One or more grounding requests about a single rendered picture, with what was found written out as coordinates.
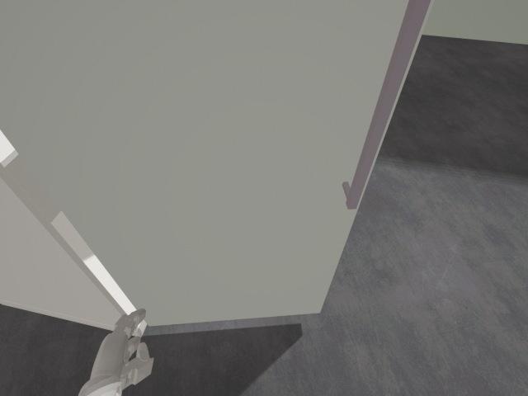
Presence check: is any left robot hand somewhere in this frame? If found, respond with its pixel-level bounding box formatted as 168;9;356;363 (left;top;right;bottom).
90;309;153;390

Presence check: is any robot left forearm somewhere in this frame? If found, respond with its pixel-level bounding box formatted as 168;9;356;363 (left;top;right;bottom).
78;375;123;396

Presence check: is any handle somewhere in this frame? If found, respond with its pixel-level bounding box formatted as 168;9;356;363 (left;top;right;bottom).
342;0;431;210

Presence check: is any fridge door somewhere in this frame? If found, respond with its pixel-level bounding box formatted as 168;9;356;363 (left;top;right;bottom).
0;0;435;326

